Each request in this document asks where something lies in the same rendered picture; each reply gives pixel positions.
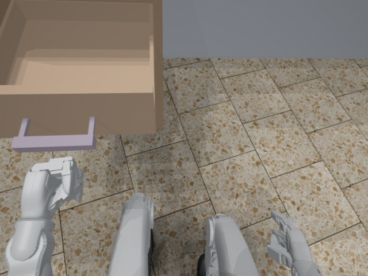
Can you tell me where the handle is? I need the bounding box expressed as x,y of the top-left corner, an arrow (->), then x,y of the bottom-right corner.
11,117 -> 97,153

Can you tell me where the right robot thigh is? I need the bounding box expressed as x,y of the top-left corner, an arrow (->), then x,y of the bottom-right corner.
206,215 -> 260,276

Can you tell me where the right robot forearm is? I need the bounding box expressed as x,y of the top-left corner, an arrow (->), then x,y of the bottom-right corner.
292,260 -> 323,276

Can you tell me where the right robot hand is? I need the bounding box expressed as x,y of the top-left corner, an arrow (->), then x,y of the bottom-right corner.
267,210 -> 313,269

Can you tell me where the drawer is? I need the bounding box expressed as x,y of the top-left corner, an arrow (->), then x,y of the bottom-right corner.
0,0 -> 156,139

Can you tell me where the robot thigh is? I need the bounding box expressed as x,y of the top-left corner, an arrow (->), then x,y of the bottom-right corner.
107,197 -> 154,276
206,215 -> 260,276

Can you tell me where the left robot thigh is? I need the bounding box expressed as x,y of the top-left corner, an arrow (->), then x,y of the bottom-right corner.
107,197 -> 154,276

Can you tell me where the left robot forearm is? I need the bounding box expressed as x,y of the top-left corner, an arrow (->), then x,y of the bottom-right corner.
5,218 -> 55,276

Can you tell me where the left robot hand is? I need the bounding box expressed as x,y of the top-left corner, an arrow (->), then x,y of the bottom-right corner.
21,156 -> 84,220

